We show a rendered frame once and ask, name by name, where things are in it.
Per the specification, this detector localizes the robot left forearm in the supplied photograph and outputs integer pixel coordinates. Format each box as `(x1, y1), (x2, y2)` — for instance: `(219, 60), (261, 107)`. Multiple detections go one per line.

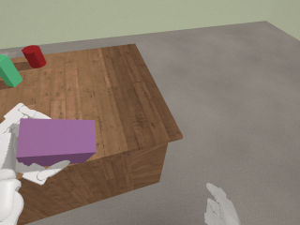
(0, 179), (24, 225)

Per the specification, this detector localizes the robot left hand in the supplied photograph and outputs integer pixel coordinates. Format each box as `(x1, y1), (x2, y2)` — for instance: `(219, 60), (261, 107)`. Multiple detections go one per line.
(0, 103), (70, 186)

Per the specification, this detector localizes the sponge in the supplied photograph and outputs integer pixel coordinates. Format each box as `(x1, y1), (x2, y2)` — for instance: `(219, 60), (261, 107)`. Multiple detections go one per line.
(16, 118), (97, 167)

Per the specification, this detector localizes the robot right hand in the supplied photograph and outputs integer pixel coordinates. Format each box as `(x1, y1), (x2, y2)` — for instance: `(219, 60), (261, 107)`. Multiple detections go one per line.
(204, 183), (241, 225)

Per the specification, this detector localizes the table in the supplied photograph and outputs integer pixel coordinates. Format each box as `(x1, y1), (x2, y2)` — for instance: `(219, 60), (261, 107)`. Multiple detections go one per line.
(0, 43), (183, 225)

